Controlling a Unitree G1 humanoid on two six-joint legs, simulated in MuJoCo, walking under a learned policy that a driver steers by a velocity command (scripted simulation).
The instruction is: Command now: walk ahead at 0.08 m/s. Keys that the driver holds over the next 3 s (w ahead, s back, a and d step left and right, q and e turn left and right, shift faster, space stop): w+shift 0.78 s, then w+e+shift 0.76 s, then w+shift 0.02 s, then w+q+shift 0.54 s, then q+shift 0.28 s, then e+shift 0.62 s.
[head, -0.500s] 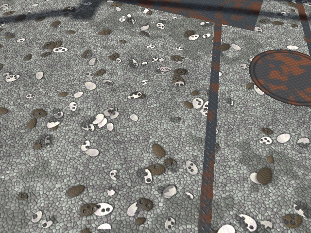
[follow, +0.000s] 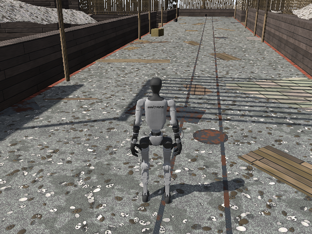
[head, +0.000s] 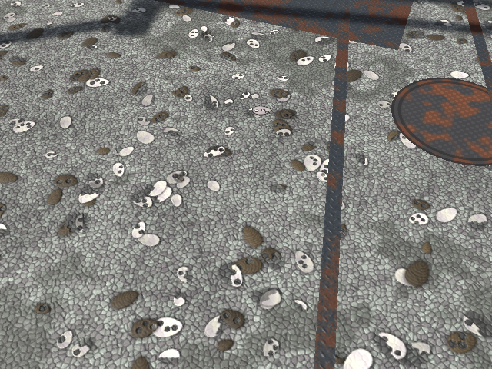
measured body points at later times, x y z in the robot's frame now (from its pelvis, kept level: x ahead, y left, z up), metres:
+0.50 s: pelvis +0.13 -0.01 +0.00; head +0.15 -0.02 +0.45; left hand -0.01 +0.21 -0.13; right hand +0.35 -0.24 -0.09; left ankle +0.24 +0.12 -0.68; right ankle -0.04 -0.12 -0.74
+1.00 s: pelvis +0.53 +0.05 -0.01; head +0.54 +0.05 +0.44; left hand +0.73 +0.26 -0.11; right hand +0.41 -0.18 -0.15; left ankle +0.38 +0.11 -0.74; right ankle +0.74 -0.08 -0.66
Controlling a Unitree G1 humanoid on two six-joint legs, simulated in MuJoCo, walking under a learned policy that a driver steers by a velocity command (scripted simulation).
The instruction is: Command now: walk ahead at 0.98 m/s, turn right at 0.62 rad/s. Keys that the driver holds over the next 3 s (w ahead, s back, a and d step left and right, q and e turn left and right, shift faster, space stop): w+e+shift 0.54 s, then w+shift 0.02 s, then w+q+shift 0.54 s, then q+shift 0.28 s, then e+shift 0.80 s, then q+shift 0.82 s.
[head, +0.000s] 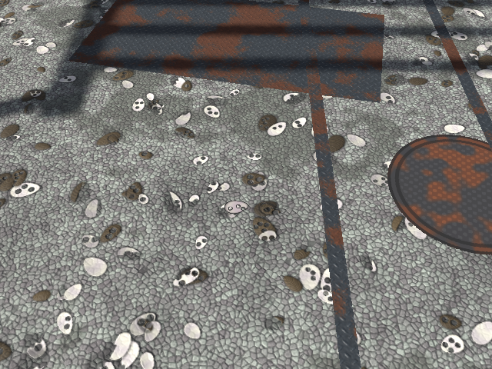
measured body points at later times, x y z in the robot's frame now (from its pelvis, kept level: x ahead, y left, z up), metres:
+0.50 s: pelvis +0.46 -0.03 +0.00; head +0.50 -0.05 +0.45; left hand +0.52 +0.26 -0.12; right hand +0.66 -0.31 -0.05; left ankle +0.73 +0.06 -0.69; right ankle +0.28 -0.02 -0.73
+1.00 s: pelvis +0.86 -0.21 -0.01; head +0.88 -0.22 +0.44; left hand +1.19 -0.14 -0.05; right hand +0.67 -0.42 -0.14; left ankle +0.75 +0.01 -0.69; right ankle +0.89 -0.35 -0.73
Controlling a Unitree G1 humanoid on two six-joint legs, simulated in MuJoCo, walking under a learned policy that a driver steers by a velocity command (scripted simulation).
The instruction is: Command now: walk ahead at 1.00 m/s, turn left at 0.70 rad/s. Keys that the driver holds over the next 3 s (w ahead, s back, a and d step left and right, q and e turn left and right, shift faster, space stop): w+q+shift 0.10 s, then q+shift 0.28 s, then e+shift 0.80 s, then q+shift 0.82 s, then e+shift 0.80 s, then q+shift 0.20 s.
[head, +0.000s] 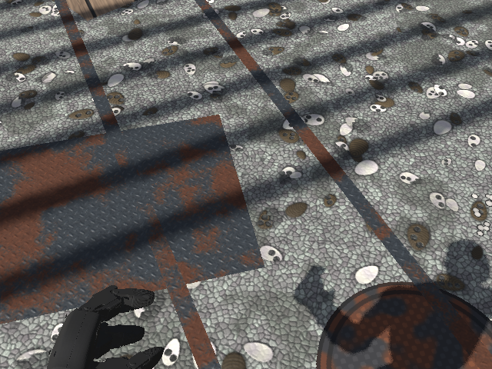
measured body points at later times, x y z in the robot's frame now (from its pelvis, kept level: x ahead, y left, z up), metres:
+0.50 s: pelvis +0.34 +0.05 -0.01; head +0.39 +0.07 +0.44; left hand +0.39 +0.35 -0.11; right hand +0.61 -0.13 -0.09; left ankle +0.43 +0.11 -0.72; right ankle +0.33 -0.14 -0.61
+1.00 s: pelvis +0.47 -0.01 +0.01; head +0.52 -0.02 +0.46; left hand +0.60 +0.29 -0.07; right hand +0.66 -0.27 -0.10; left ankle +0.43 +0.12 -0.71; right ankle +0.49 -0.11 -0.72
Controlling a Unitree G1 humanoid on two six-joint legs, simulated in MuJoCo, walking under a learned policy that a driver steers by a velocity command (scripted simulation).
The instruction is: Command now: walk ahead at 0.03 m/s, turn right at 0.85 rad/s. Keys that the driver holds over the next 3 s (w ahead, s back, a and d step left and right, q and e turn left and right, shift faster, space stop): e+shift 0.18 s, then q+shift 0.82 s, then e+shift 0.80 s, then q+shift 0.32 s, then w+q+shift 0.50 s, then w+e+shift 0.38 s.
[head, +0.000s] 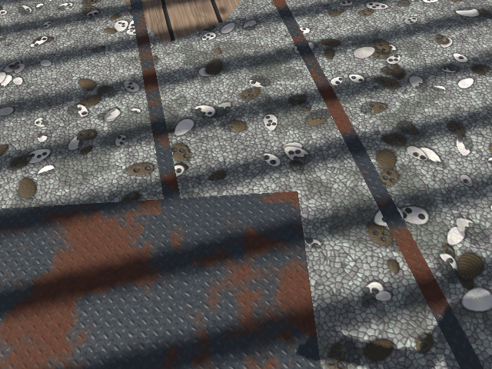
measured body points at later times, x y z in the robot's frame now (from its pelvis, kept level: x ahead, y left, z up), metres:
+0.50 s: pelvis +0.05 +0.00 +0.00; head +0.07 +0.00 +0.45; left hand +0.30 +0.19 -0.08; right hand +0.13 -0.31 -0.10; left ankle +0.08 +0.12 -0.73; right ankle +0.01 -0.11 -0.73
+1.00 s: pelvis +0.05 -0.04 +0.01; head +0.09 -0.04 +0.46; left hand +0.12 +0.28 -0.07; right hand +0.30 -0.28 -0.08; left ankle +0.00 +0.10 -0.64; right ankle +0.09 -0.13 -0.73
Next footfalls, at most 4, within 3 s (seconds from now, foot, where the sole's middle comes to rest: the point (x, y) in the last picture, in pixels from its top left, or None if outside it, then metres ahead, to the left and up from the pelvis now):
0.46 left None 0.12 0.11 -0.77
0.82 right None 0.13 -0.12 -0.77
1.22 left None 0.04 0.14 -0.77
1.58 right None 0.11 -0.13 -0.77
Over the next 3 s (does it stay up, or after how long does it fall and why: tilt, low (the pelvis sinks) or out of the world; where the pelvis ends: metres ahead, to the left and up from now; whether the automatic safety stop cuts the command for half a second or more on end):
stays up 0.52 0.14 0.00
